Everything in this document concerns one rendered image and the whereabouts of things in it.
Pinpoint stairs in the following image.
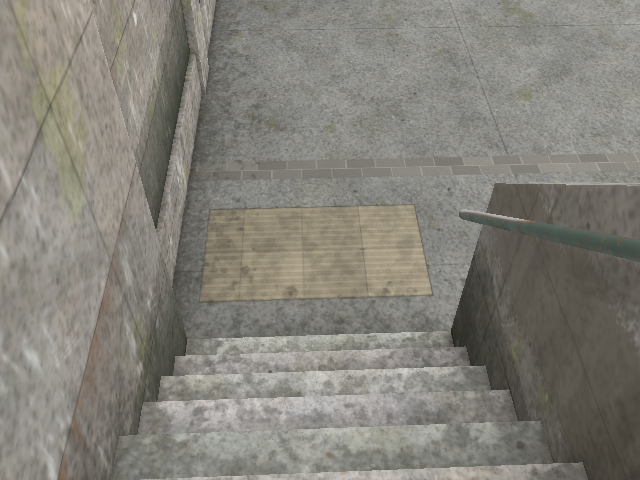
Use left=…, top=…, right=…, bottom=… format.
left=111, top=331, right=588, bottom=480

